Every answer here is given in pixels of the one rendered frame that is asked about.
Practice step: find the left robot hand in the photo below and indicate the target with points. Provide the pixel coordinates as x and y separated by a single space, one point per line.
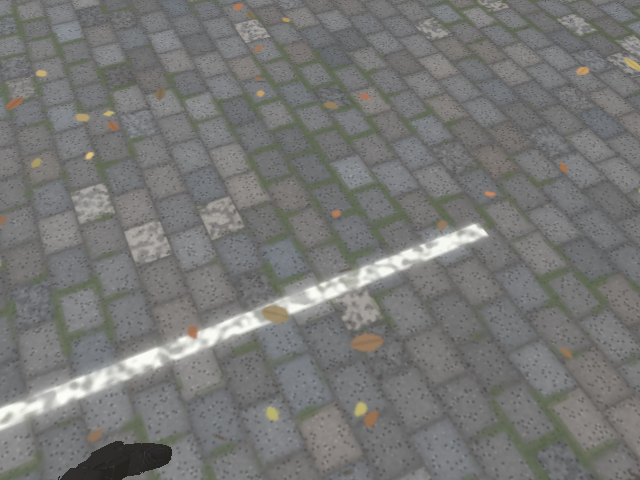
116 461

